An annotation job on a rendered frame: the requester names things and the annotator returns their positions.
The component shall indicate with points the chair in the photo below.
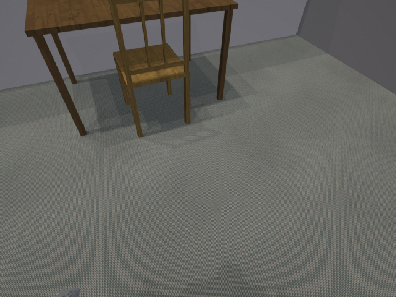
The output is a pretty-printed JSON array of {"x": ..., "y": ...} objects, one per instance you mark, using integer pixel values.
[{"x": 151, "y": 64}]

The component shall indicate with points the table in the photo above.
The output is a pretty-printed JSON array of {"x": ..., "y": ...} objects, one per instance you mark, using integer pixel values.
[{"x": 55, "y": 16}]

